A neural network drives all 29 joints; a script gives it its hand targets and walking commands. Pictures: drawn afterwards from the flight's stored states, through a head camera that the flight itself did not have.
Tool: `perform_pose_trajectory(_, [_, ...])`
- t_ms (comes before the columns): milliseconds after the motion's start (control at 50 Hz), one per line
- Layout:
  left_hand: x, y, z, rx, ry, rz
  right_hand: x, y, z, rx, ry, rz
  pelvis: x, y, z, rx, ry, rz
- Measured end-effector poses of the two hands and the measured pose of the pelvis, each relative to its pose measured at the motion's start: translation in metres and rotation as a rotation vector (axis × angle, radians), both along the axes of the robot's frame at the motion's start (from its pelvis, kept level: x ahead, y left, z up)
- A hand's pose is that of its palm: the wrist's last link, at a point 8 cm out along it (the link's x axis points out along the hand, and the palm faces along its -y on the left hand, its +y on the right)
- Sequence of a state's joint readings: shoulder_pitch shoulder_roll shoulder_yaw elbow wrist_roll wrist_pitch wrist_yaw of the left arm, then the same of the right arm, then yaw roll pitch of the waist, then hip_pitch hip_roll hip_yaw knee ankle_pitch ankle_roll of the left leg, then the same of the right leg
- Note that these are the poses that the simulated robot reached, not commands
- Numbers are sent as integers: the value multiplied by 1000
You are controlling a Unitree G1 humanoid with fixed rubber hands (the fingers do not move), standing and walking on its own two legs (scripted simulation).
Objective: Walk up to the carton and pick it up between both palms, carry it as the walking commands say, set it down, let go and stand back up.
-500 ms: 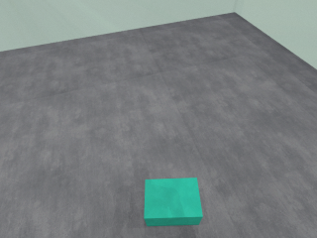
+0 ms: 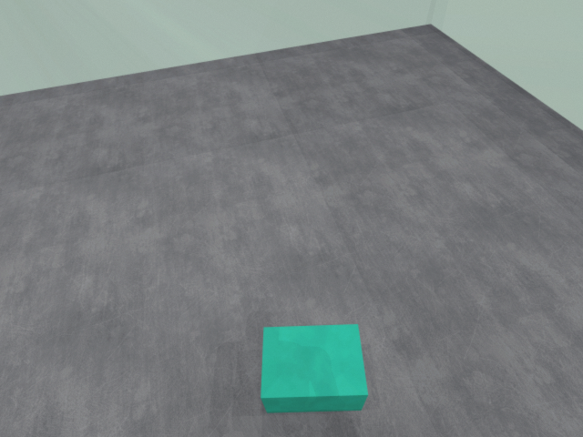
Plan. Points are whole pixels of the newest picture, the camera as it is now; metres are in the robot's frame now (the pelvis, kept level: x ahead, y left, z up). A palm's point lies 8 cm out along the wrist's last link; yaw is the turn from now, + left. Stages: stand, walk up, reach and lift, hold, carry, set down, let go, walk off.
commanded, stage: stand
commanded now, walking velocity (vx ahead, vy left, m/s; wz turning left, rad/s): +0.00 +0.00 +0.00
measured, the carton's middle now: (312, 368) +0.42 +0.01 -0.69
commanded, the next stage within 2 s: reach and lift in 0.14 s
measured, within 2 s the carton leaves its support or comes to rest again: neither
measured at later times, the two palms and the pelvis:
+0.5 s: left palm out of the picture +0.13 +0.21 -0.14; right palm out of the picture +0.13 -0.19 -0.14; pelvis -0.01 +0.00 -0.02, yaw -1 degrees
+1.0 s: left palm (179, 429) +0.16 +0.23 -0.18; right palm (452, 423) +0.18 -0.21 -0.18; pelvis -0.07 +0.01 -0.08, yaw -1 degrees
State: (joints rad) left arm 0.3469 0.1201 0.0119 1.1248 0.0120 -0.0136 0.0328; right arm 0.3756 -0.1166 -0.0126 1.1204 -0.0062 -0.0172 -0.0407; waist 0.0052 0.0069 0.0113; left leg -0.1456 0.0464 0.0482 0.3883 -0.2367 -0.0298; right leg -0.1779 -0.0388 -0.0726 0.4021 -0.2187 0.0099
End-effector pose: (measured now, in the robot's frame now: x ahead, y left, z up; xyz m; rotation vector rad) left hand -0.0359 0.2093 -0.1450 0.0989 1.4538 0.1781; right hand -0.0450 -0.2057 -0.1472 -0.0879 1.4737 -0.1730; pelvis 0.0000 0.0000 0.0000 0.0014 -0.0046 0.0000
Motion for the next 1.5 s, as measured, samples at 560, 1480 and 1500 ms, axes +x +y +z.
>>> perform_pose_trajectory(560, [163, -3, -5, -30, -99, -67, 172, 7, -3, 39, -117, 66, -14, 4, -27, -3, 261, -16])
perform_pose_trajectory(1480, [344, 38, -55, 22, -634, -30, 377, -18, -59, -11, -627, 134, -80, 1, -111, 7, 557, 4])
perform_pose_trajectory(1500, [350, 40, -56, 22, -646, -28, 383, -20, -61, -10, -638, 131, -80, 0, -112, 8, 573, 4])
